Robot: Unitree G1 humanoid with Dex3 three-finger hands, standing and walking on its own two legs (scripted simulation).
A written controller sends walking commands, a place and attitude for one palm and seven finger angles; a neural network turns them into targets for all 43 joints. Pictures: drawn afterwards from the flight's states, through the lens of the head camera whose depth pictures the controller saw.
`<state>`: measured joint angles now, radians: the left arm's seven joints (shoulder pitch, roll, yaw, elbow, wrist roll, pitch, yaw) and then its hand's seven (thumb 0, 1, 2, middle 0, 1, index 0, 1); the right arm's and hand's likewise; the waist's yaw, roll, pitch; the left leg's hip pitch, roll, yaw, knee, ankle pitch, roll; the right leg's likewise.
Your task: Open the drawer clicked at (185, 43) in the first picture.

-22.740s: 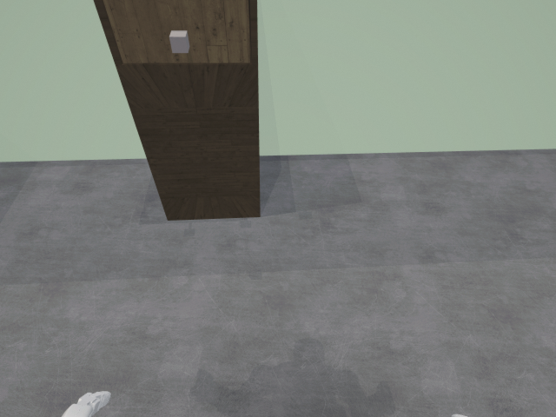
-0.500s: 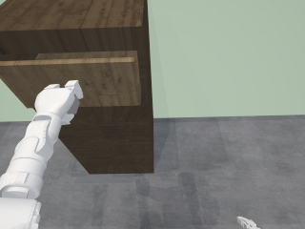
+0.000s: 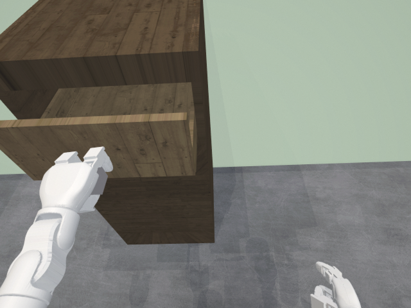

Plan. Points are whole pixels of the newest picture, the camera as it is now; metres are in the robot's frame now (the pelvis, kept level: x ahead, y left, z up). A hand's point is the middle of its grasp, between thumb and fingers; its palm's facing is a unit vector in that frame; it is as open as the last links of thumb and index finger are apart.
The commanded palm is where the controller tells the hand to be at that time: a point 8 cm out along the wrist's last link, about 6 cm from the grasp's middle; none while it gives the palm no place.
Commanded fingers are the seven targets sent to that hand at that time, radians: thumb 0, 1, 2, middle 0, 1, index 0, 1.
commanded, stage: pull the drawer open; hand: left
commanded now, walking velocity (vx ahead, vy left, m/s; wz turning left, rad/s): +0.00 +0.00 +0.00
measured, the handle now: (93, 170) +0.35 +0.25 +0.08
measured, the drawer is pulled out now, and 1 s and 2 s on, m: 0.11 0.19 0.26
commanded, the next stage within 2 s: none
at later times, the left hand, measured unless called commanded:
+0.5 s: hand (85, 200) +0.29 +0.25 +0.07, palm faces -0.01 -0.06 -1.00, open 8.0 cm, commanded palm +0.24 +0.26 +0.10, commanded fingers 0.00 0.90 0.90 -0.40 -1.35 -0.40 -1.35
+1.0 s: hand (71, 241) +0.22 +0.25 +0.07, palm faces +0.05 -0.08 -1.00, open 7.8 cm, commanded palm +0.16 +0.26 +0.10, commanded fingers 0.00 0.90 0.90 -0.40 -1.35 -0.40 -1.35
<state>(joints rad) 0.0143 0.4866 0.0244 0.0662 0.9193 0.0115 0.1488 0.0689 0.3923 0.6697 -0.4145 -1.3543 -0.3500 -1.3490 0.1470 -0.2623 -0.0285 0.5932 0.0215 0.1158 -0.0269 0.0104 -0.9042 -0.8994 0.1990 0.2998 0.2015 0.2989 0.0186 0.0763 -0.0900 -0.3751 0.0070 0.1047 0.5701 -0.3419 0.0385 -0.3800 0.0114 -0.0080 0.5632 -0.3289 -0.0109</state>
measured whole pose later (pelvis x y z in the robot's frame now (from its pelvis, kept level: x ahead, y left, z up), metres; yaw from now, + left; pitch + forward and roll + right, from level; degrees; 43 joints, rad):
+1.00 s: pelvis -0.01 -0.01 +0.00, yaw +1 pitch +7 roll +0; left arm 0.38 0.49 0.07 -0.22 0.90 -0.02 0.21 0.05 0.42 0.65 -0.41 -1.35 -0.33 -1.34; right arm 0.11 -0.25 -0.02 0.58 0.01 0.10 -0.02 0.01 -0.90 -0.90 0.20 0.30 0.20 0.30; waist 0.05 0.08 -0.08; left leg -0.38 0.01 0.09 0.62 -0.36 0.02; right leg -0.39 0.01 -0.02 0.63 -0.36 -0.03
